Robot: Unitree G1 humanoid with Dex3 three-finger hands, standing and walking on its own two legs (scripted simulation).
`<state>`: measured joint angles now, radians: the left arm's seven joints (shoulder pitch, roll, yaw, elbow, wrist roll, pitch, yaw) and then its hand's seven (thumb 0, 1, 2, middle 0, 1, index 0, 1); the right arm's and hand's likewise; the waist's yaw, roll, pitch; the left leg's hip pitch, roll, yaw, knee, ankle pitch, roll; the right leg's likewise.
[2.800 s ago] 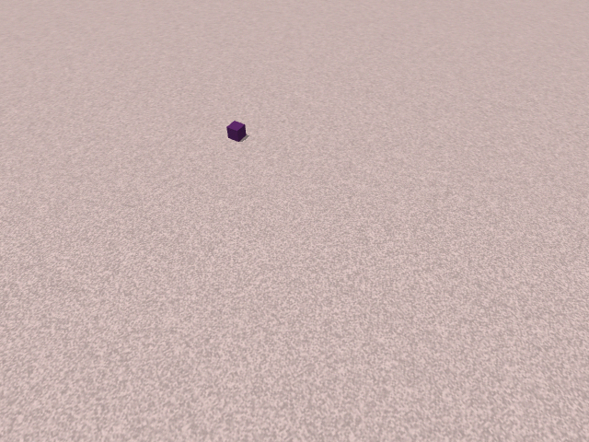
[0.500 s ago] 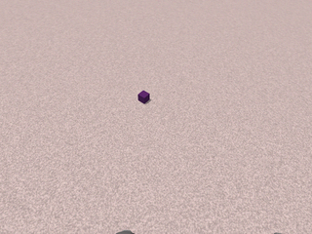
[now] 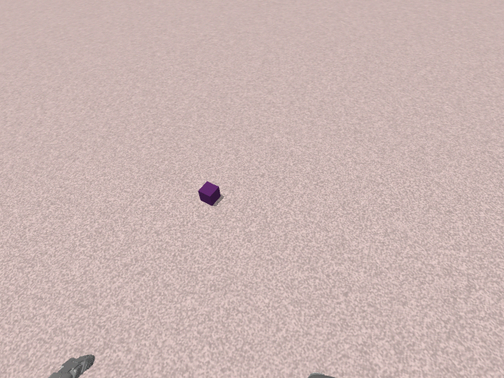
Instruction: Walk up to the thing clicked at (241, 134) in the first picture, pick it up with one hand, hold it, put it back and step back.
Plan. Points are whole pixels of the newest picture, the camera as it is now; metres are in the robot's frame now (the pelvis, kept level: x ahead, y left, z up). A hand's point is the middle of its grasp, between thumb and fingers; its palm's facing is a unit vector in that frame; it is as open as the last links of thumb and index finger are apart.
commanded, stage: walk up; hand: left
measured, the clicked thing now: (209, 193) +1.07 +0.25 -0.71
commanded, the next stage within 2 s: none
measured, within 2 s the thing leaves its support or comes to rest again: neither
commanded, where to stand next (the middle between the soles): +0.70 +0.01 m, yaw +1 degrees
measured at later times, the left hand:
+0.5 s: hand (97, 349) +0.22 +0.31 -0.14, palm faces -0.01 -0.94 -0.34, open 7.4 cm
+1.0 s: hand (143, 236) +0.43 +0.25 -0.10, palm faces +0.01 -0.91 -0.41, open 7.4 cm
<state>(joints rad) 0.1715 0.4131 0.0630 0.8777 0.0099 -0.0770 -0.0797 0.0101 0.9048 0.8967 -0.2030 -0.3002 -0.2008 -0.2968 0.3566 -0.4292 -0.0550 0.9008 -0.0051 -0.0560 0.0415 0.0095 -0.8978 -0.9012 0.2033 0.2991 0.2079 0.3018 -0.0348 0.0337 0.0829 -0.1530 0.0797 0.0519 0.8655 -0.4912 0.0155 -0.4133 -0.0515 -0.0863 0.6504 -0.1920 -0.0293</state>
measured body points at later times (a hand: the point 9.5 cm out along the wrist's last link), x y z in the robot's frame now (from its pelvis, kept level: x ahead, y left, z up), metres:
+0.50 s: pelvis +0.20 +0.03 +0.01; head +0.22 +0.05 +0.46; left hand +0.22 +0.36 -0.12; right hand +0.31 -0.29 -0.08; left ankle +0.27 +0.14 -0.72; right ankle +0.14 -0.11 -0.65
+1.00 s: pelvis +0.38 -0.02 +0.02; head +0.40 -0.05 +0.46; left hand +0.43 +0.30 -0.07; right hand +0.46 -0.34 -0.11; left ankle +0.39 +0.12 -0.66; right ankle +0.43 -0.14 -0.72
